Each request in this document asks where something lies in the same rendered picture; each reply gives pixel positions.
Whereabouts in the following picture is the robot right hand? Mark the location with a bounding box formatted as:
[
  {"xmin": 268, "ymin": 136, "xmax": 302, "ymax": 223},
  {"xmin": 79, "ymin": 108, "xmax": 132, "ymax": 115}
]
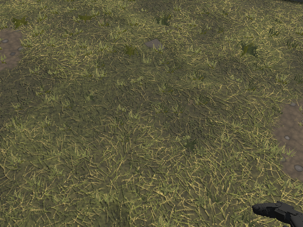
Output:
[{"xmin": 252, "ymin": 201, "xmax": 303, "ymax": 227}]

